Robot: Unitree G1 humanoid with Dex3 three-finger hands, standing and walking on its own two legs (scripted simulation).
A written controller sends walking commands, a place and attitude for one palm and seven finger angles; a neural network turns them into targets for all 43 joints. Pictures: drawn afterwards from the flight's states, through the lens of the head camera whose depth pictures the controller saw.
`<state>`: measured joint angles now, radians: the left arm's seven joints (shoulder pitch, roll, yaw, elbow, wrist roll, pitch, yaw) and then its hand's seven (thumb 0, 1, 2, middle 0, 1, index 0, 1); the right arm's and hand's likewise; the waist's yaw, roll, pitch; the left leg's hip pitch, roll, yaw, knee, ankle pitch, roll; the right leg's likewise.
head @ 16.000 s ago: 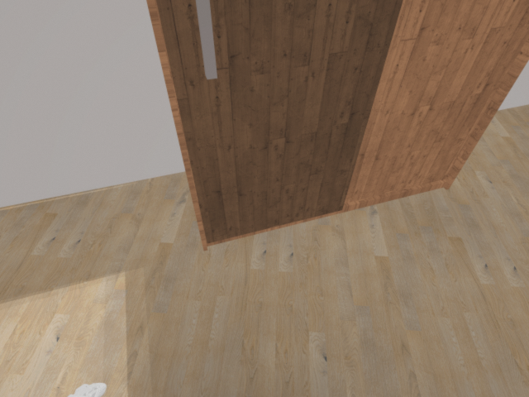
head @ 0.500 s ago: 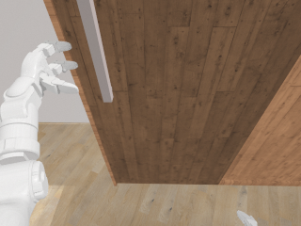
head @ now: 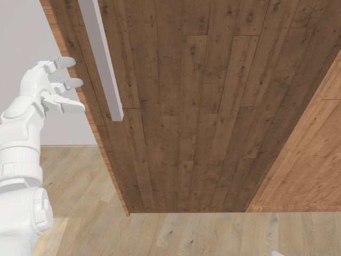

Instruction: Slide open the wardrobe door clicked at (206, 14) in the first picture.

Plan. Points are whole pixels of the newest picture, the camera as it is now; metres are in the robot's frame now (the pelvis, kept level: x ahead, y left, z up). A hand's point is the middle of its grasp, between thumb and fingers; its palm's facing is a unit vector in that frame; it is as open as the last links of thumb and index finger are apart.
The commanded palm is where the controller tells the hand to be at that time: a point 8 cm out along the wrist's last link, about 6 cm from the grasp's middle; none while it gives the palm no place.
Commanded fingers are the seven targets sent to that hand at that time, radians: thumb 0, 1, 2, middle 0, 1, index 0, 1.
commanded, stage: move the hooked fingers beside the handle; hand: left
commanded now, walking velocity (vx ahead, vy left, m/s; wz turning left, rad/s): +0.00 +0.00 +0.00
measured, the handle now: (107, 65) +0.50 +0.17 +0.23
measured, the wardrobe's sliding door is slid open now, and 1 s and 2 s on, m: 0.00 0.00 0.00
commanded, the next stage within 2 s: feel for the door with the fingertips in 0.82 s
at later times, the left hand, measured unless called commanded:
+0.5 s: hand (73, 85) +0.42 +0.23 +0.22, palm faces +0.08 -1.00 -0.02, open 14.0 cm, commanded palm +0.40 +0.29 +0.21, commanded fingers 0.00 -0.50 0.30 -0.30 -1.20 -0.30 -1.20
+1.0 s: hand (67, 88) +0.42 +0.25 +0.21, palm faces +0.09 -1.00 -0.02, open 14.0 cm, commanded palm +0.39 +0.29 +0.21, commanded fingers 0.00 -0.50 0.30 -0.30 -1.20 -0.30 -1.20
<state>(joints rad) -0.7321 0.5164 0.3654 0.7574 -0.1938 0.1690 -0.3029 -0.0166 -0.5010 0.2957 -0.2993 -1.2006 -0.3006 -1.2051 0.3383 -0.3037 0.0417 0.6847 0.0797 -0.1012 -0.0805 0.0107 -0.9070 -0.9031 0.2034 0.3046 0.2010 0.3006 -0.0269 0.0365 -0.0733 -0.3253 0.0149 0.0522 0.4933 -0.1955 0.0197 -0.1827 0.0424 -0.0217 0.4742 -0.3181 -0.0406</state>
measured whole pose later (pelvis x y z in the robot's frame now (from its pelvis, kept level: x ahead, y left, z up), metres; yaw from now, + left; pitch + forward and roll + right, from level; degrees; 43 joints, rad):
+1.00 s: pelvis +0.00 +0.00 +0.00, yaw +0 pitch +3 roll -1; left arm -0.74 0.53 0.36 0.77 -0.18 0.14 -0.30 -0.02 -0.50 0.30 -0.30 -1.20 -0.30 -1.20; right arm 0.33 -0.30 0.04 0.66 0.08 -0.10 -0.08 0.01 -0.91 -0.90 0.20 0.30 0.20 0.30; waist -0.03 0.04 -0.07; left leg -0.36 0.02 0.05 0.52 -0.21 0.02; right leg -0.21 0.05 -0.02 0.49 -0.32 -0.04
